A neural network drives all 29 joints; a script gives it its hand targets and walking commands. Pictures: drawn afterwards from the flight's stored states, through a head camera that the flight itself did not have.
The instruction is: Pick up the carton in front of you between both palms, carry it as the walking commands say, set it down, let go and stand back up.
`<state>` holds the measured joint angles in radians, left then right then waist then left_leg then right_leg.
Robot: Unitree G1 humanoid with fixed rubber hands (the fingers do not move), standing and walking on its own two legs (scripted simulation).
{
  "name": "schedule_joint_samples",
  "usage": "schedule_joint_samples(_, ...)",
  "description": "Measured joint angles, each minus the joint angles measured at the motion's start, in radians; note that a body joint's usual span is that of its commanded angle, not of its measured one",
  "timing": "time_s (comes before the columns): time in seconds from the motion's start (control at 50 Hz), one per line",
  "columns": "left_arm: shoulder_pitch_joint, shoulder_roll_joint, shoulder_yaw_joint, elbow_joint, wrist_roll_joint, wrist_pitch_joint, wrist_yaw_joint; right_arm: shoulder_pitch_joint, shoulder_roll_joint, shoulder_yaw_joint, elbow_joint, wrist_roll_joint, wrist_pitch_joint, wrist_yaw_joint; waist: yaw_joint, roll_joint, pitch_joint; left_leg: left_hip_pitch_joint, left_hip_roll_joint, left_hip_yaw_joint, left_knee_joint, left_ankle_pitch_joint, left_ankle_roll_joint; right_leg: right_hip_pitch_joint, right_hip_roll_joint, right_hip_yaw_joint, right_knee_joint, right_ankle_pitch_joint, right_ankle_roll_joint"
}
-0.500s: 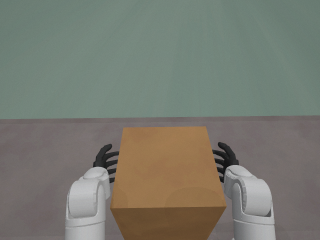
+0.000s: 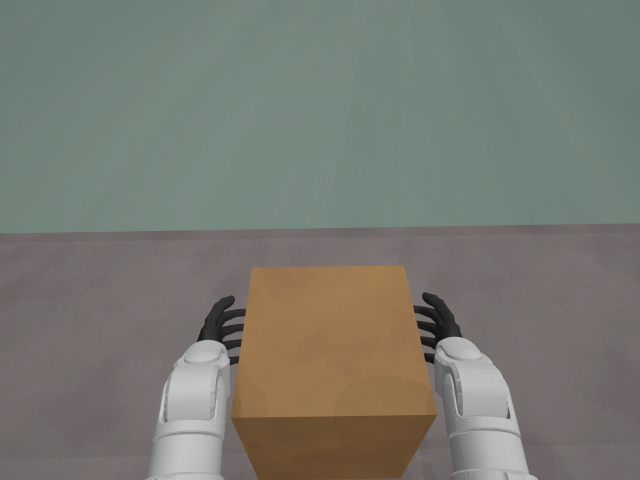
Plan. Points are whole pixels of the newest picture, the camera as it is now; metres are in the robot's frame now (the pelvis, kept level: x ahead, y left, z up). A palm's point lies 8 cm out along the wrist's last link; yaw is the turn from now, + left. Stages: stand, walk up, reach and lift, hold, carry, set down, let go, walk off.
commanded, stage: carry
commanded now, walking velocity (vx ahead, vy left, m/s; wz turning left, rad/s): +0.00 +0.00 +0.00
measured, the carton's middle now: (328, 376) +0.29 +0.00 -0.04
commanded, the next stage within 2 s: hold in 0.92 s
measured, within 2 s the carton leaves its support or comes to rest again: neither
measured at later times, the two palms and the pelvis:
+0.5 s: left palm (204, 353) +0.28 +0.16 +0.04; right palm (439, 348) +0.28 -0.14 +0.04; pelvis -0.01 +0.01 +0.00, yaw +0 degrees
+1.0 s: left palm (195, 360) +0.27 +0.17 +0.04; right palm (433, 353) +0.28 -0.13 +0.04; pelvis -0.01 +0.01 +0.00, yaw +4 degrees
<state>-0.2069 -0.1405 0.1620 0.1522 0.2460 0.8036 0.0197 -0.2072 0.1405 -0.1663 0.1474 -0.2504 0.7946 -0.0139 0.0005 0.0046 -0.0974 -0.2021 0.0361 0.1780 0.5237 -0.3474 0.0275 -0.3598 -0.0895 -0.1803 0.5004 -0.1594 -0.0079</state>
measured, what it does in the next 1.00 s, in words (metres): stands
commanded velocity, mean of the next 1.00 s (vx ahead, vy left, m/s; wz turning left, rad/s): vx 0.00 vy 0.00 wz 0.00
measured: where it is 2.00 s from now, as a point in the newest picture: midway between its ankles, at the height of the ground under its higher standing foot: outside the picture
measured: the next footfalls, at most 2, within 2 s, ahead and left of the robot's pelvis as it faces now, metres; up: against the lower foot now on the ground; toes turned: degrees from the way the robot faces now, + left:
none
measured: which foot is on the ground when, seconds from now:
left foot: down 0.00-1.00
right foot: down 0.00-1.00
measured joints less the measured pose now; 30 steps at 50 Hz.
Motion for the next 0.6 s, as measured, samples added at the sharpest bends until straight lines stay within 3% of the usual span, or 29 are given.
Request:
schedule_joint_samples(0.16, -0.051, -0.011, 0.049, 0.081, 0.019, -0.114, -0.005, -0.055, 0.012, -0.048, 0.084, -0.018, -0.113, 0.004, -0.003, -0.001, 0.025, -0.019, -0.003, 0.001, 0.009, 0.006, 0.005, -0.013, -0.004, 0.001, -0.002, 0.013, 0.001)
schedule_joint_samples(0.3, -0.023, -0.004, 0.020, 0.012, -0.007, -0.084, 0.006, -0.027, 0.005, -0.019, 0.016, 0.010, -0.082, -0.007, -0.003, 0.002, 0.021, -0.029, -0.002, 0.000, 0.023, -0.002, 0.008, -0.020, -0.006, 0.001, 0.005, 0.009, 0.005)
schedule_joint_samples(0.6, -0.017, -0.003, 0.015, 0.015, -0.006, -0.062, 0.007, -0.020, 0.004, -0.016, 0.020, 0.009, -0.063, -0.006, 0.001, 0.000, 0.014, -0.027, -0.006, 0.005, 0.029, -0.006, 0.016, -0.017, -0.012, 0.005, 0.005, 0.013, 0.014)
